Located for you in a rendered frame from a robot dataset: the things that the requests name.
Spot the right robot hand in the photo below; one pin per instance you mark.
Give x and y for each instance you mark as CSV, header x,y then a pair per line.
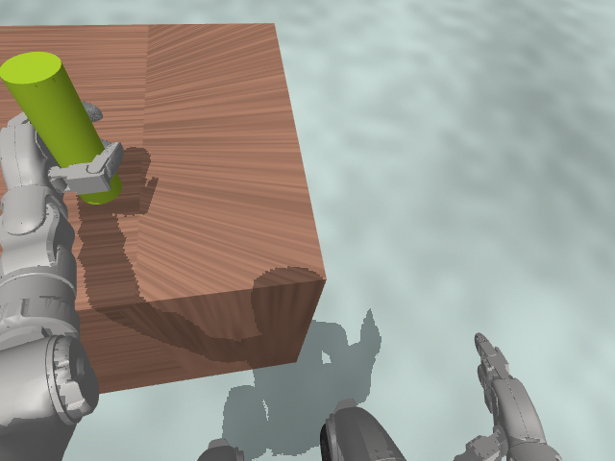
x,y
515,418

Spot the can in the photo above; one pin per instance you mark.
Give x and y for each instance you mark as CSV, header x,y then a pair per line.
x,y
41,86

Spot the right robot arm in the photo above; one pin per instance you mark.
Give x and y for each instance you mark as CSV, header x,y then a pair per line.
x,y
532,451

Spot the left robot arm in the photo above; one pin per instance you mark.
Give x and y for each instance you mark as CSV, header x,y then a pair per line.
x,y
46,382

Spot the left robot hand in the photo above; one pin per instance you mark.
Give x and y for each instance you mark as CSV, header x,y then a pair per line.
x,y
26,160

